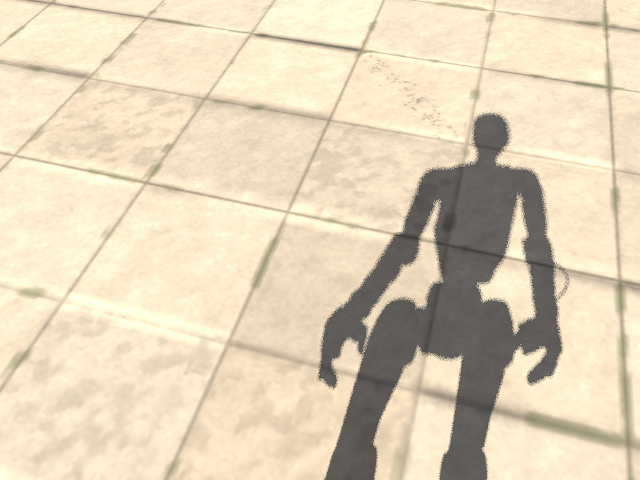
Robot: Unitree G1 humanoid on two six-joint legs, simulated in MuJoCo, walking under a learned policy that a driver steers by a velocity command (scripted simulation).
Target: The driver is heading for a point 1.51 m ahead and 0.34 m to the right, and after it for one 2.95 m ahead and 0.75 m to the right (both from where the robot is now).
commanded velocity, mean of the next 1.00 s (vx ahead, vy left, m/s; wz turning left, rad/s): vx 0.00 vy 0.00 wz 0.00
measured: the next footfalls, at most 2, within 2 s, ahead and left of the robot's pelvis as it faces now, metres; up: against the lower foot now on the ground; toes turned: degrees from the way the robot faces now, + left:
right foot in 1.88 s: +0.45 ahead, -0.11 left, +0.00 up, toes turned -3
